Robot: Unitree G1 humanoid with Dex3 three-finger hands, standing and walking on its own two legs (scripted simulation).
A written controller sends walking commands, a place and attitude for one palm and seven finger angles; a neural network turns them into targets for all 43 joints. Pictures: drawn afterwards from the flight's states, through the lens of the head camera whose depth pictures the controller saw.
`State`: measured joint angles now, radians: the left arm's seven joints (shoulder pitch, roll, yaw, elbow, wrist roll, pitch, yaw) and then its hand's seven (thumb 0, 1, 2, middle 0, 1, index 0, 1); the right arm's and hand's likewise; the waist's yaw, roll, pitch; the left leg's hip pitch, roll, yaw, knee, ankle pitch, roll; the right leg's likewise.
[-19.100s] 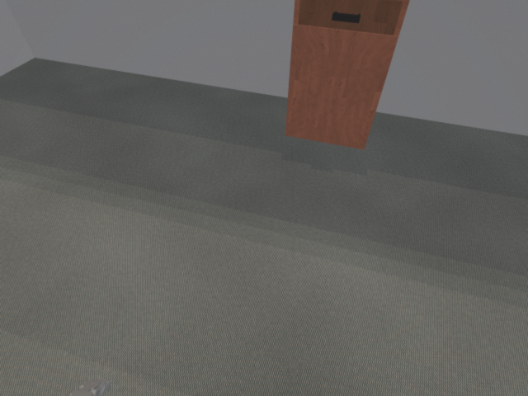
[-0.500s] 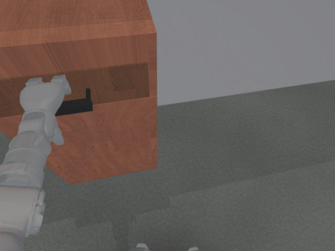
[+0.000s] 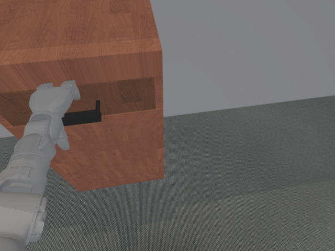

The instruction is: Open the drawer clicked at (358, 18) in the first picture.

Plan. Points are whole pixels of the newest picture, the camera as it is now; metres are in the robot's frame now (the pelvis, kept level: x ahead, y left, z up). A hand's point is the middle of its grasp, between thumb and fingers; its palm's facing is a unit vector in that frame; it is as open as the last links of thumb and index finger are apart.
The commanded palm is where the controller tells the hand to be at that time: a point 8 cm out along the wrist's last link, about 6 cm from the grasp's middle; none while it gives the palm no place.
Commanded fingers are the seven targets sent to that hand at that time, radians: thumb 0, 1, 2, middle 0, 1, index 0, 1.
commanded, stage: re-aim the fingers above the handle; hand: left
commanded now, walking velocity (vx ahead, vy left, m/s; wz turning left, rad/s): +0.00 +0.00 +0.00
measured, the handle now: (78, 111) +0.49 +0.27 +0.00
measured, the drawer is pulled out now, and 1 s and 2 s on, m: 0.00 0.00 0.00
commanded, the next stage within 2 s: lower the fingers behind the handle in 1.96 s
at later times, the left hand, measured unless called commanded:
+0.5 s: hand (61, 114) +0.44 +0.28 +0.05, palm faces -0.07 -0.02 -1.00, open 13.7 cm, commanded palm +0.42 +0.28 +0.12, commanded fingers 0.00 -0.50 0.30 -0.30 -1.20 -0.30 -1.20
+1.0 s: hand (60, 117) +0.43 +0.28 +0.05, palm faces -0.07 -0.04 -1.00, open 13.8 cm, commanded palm +0.41 +0.28 +0.12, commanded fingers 0.00 -0.50 0.30 -0.30 -1.20 -0.30 -1.20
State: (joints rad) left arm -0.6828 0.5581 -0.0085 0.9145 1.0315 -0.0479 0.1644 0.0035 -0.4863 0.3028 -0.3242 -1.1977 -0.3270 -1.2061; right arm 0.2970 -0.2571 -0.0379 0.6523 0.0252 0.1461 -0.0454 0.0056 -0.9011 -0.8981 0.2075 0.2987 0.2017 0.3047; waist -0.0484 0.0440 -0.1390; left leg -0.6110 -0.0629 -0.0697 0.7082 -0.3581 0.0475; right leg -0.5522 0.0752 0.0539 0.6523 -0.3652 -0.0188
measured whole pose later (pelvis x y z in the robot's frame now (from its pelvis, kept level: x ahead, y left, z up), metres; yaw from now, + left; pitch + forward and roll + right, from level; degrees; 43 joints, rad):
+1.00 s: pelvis +0.00 +0.00 +0.00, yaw +0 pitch +15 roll -2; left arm -0.66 0.55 0.00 0.91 1.03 -0.04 0.19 0.00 -0.49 0.30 -0.32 -1.20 -0.32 -1.20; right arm 0.32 -0.26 -0.04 0.67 0.03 0.14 -0.04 0.01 -0.90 -0.90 0.21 0.30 0.20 0.30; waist -0.05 0.05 -0.15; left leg -0.61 -0.06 -0.06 0.71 -0.35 0.05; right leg -0.55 0.07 0.06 0.65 -0.36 -0.01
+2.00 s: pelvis -0.01 +0.00 +0.00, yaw -1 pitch +16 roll -2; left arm -0.71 0.56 0.03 0.92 1.05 -0.07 0.24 0.00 -0.49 0.30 -0.33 -1.20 -0.32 -1.20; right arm 0.30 -0.27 -0.04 0.67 0.02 0.12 -0.05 0.01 -0.90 -0.90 0.21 0.30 0.20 0.30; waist -0.07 0.04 -0.14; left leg -0.65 -0.06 -0.06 0.74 -0.36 0.05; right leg -0.60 0.08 0.06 0.69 -0.37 -0.02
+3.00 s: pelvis -0.02 +0.00 -0.02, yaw -1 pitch +20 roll -2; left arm -0.72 0.59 0.03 1.03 1.07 -0.07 0.32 0.00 -0.49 0.30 -0.31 -1.27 -0.32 -1.21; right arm 0.35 -0.26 -0.05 0.69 0.01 0.13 -0.03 0.01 -0.90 -0.90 0.21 0.30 0.20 0.30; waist -0.07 0.05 -0.17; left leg -0.81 -0.05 -0.05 0.85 -0.40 0.05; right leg -0.75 0.09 0.05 0.79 -0.40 -0.01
